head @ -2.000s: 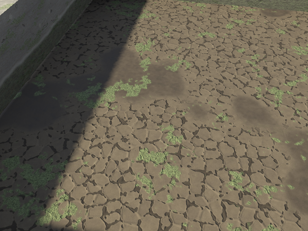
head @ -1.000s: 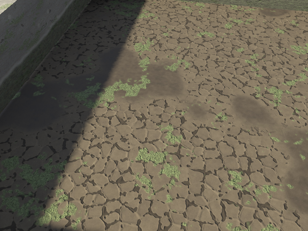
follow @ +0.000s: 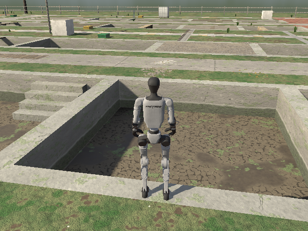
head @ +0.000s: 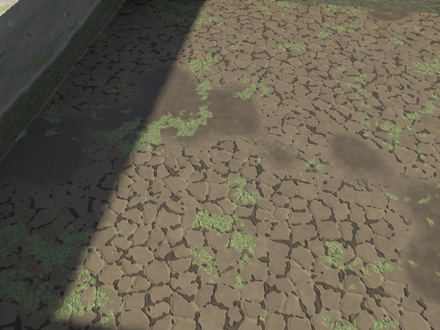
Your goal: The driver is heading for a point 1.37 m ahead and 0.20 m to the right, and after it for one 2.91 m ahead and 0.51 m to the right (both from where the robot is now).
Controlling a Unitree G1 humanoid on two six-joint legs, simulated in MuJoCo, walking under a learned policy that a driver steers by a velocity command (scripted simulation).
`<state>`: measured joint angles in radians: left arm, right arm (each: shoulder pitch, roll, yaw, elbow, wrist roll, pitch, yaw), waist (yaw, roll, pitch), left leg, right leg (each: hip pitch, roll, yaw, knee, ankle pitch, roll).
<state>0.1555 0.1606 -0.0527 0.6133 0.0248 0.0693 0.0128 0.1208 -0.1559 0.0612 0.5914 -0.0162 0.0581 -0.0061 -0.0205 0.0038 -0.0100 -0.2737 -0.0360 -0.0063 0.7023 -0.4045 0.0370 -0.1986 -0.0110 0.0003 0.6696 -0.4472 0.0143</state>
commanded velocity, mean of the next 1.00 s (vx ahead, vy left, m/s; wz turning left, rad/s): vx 0.44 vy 0.00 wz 0.00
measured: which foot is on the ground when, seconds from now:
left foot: down 0.00-1.00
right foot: down 0.00-1.00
